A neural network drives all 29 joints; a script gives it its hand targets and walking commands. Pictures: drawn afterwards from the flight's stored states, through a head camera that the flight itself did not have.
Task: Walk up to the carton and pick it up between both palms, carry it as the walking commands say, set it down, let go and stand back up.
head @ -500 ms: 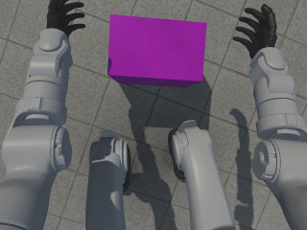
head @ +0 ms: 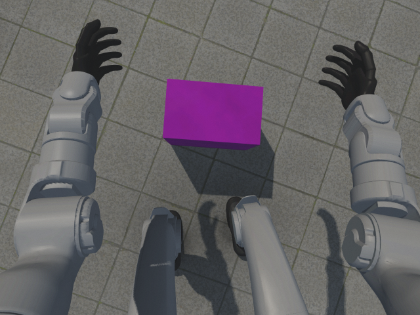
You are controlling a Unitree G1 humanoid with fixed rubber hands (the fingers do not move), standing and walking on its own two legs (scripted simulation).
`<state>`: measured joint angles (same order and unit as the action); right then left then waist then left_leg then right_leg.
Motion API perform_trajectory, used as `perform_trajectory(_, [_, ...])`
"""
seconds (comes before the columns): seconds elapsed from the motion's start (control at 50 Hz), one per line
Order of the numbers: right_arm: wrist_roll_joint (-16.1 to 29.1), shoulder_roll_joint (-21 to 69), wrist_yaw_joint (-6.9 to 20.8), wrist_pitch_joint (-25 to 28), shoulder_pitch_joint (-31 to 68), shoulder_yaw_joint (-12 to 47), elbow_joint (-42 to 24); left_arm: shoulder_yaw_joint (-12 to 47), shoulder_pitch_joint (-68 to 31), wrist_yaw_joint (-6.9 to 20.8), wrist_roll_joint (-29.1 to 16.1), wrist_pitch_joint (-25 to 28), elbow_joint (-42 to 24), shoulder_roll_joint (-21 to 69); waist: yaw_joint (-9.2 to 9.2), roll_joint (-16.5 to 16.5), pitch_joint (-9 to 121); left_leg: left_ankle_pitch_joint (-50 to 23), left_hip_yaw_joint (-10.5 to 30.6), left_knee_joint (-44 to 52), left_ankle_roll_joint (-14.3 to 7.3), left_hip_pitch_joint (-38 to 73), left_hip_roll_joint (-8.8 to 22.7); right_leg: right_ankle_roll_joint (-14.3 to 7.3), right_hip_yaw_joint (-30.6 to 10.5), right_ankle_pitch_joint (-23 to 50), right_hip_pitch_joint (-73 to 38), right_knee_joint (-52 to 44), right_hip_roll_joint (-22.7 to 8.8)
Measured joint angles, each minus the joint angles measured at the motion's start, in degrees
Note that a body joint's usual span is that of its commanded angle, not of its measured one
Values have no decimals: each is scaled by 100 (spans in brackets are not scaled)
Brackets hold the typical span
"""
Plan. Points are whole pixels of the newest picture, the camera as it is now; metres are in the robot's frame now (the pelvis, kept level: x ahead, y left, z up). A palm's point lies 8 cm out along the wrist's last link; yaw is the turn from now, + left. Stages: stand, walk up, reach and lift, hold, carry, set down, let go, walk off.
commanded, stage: set down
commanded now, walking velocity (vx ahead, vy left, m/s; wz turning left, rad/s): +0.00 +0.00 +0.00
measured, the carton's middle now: (211, 119) +0.50 -0.05 -0.47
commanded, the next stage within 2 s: let go in 0.28 s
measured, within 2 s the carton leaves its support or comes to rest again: neither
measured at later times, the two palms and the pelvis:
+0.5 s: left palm (65, 69) +0.50 +0.17 -0.02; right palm (387, 90) +0.43 -0.27 -0.01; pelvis +0.03 +0.00 +0.10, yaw +0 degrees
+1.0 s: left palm out of the picture +0.32 +0.22 +0.10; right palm out of the picture +0.28 -0.24 +0.11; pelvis +0.09 +0.00 +0.18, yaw -1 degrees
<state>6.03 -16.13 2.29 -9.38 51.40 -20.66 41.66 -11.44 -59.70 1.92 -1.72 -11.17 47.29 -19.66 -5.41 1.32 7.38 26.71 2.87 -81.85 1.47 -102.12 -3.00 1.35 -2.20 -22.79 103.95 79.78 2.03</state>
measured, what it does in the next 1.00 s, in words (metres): rises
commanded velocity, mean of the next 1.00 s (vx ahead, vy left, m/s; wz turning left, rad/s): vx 0.00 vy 0.00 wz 0.00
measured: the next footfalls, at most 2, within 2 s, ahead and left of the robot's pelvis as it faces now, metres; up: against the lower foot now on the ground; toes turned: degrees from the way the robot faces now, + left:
none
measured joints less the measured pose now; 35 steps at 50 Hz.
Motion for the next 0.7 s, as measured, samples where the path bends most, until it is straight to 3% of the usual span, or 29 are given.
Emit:
perform_trajectory(0.24, [-315,153,150,200,-422,-114,111,-116,446,78,193,175,80,241,27,31,100,-517,10,1714,-42,1411,46,-1,-42,491,-1430,-1708,-39])
perform_trajectory(0.42, [-716,232,259,415,-624,-101,286,-336,595,-63,555,354,244,520,45,58,87,-708,43,2327,-41,1899,69,-16,-24,680,-1941,-2346,-49])
perform_trajectory(0.48, [-801,221,336,430,-873,-5,103,-328,915,-173,627,367,-40,650,101,48,13,-740,43,2459,-36,2041,78,-25,-27,712,-2079,-2472,-47])
perform_trajectory(0.58, [-801,180,520,453,-1861,387,-579,-76,2150,-377,625,372,-1061,860,188,-31,-127,-825,18,2888,-37,2641,77,-57,-61,759,-2635,-2814,-67])
perform_trajectory(0.7, [-635,147,590,517,-3224,783,-1118,271,3710,-383,511,439,-1774,901,167,-111,-261,-882,68,3485,-30,3852,97,-102,-22,771,-3835,-3358,-81])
